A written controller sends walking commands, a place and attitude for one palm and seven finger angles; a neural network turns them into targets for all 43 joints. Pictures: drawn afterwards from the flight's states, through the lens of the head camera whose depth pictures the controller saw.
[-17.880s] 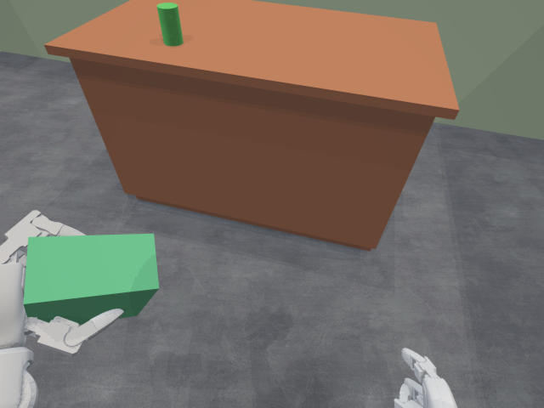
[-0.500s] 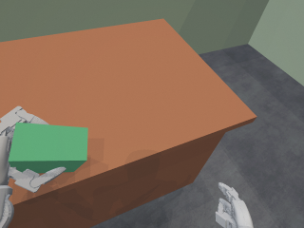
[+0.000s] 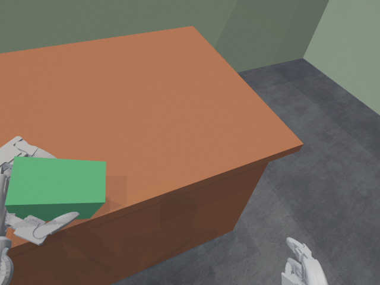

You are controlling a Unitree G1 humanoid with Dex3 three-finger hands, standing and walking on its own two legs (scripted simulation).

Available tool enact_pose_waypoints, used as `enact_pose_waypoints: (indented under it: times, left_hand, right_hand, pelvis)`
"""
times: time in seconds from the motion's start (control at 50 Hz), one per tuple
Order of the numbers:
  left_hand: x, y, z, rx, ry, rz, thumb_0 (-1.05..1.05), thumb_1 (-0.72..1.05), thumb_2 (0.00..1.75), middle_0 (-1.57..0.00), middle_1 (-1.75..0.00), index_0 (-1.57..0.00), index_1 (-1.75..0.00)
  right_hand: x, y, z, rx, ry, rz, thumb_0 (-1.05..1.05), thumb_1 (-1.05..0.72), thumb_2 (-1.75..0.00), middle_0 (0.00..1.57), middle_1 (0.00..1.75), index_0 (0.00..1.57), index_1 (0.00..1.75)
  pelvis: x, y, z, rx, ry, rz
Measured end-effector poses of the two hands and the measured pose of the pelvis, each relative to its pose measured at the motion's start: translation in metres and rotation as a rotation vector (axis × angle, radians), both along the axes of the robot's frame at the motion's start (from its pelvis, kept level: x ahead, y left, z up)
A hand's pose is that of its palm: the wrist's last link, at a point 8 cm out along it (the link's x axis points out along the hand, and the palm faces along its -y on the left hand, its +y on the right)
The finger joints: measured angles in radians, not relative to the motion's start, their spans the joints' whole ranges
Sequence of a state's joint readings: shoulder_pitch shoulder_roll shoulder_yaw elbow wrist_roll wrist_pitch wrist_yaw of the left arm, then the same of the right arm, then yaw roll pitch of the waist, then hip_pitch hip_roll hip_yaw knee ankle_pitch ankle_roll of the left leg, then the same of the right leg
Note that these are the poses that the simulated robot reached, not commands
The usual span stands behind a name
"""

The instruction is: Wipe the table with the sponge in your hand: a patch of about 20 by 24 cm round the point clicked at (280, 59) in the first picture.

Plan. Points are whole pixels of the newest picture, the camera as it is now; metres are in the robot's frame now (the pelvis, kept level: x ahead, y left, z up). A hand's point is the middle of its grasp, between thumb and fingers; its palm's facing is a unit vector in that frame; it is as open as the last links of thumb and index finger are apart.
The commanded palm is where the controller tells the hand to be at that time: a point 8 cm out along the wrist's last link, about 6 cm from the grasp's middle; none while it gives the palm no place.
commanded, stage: come to a stop and stand still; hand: left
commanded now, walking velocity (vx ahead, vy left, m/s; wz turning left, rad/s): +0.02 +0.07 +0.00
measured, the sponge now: (71, 192) +0.23 +0.21 +0.14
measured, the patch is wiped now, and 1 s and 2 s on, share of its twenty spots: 0.00 0.00 0.00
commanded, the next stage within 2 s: look again from close up in 0.92 s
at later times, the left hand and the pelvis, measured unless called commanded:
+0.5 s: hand (14, 188) +0.23 +0.31 +0.13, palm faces +0.31 -0.87 -0.37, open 10.6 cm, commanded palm +0.18 +0.35 +0.18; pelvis +0.01 +0.07 +0.00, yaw -1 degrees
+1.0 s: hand out of the picture +0.22 +0.35 +0.14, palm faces +0.37 -0.82 -0.43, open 10.6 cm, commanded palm +0.16 +0.37 +0.18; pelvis +0.00 +0.09 +0.00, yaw +0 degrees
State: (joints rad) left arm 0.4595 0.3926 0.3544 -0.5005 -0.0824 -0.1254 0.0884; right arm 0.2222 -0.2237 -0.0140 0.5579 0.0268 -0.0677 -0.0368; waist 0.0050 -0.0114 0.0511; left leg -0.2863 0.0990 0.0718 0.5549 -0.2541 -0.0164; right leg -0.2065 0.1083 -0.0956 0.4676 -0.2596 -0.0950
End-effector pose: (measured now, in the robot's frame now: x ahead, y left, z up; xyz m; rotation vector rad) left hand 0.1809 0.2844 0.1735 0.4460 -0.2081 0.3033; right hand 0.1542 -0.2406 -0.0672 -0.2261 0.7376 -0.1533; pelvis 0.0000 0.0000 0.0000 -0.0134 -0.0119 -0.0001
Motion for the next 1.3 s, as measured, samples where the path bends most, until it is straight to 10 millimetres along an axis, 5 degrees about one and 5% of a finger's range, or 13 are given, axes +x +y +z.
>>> enact_pose_waypoints:
  times: [0.14, 0.26, 0.46, 0.66, 0.8, 0.94, 1.16, 1.3]
  left_hand:
    - [0.003, 0.013, 0.005, 0.023, 0.004, 0.006, -0.01, -0.54, 1.02, -0.68, -1.36, -0.69, -1.36]
    - [0.022, 0.066, 0.046, 0.196, -0.140, 0.082, -0.01, -0.54, 1.02, -0.68, -1.36, -0.69, -1.36]
    - [0.013, 0.060, -0.027, -0.032, 0.097, 0.011, -0.01, -0.54, 1.02, -0.68, -1.36, -0.69, -1.36]
    - [0.025, 0.103, 0.007, 0.065, -0.047, 0.072, -0.01, -0.54, 1.02, -0.68, -1.36, -0.69, -1.36]
    - [0.016, 0.099, 0.004, 0.062, -0.014, 0.036, -0.01, -0.54, 1.02, -0.68, -1.36, -0.69, -1.36]
    - [0.006, 0.103, -0.015, 0.024, 0.068, 0.065, -0.01, -0.54, 1.02, -0.68, -1.36, -0.69, -1.35]
    - [-0.005, 0.087, 0.007, 0.029, -0.023, 0.037, -0.01, -0.54, 1.02, -0.68, -1.36, -0.69, -1.35]
    - [-0.011, 0.086, 0.000, 0.008, 0.007, 0.054, -0.01, -0.54, 1.02, -0.68, -1.36, -0.69, -1.35]
  right_hand:
    - [0.001, 0.020, -0.002, 0.011, 0.013, 0.018, 0.01, -0.91, -0.90, 0.20, 0.30, 0.20, 0.30]
    - [0.006, 0.050, -0.010, 0.042, 0.004, 0.108, 0.01, -0.91, -0.89, 0.20, 0.30, 0.20, 0.30]
    - [0.009, 0.077, -0.003, 0.016, 0.014, 0.078, 0.01, -0.91, -0.89, 0.20, 0.30, 0.20, 0.30]
    - [0.035, 0.109, 0.008, 0.000, -0.032, 0.115, 0.01, -0.91, -0.89, 0.20, 0.30, 0.20, 0.30]
    - [0.036, 0.126, 0.006, 0.042, -0.052, 0.120, 0.01, -0.91, -0.89, 0.20, 0.30, 0.20, 0.30]
    - [0.019, 0.127, -0.001, 0.038, 0.010, 0.118, 0.01, -0.91, -0.89, 0.20, 0.30, 0.21, 0.30]
    - [0.007, 0.106, 0.003, 0.013, -0.004, 0.086, 0.01, -0.91, -0.89, 0.20, 0.30, 0.21, 0.30]
    - [0.004, 0.095, 0.009, 0.012, -0.041, 0.054, 0.01, -0.91, -0.89, 0.20, 0.30, 0.20, 0.30]
  pelvis:
    - [0.002, 0.013, 0.003, -0.008, -0.009, 0.019]
    - [-0.002, 0.027, 0.002, -0.005, 0.018, 0.000]
    - [0.012, 0.067, 0.004, -0.001, 0.015, -0.020]
    - [0.010, 0.089, 0.003, -0.010, 0.013, -0.010]
    - [0.007, 0.099, 0.002, -0.004, 0.008, -0.018]
    - [0.002, 0.096, 0.004, -0.012, 0.005, -0.011]
    - [-0.006, 0.089, 0.005, -0.017, -0.010, -0.005]
    - [-0.008, 0.084, 0.007, -0.016, -0.012, -0.009]
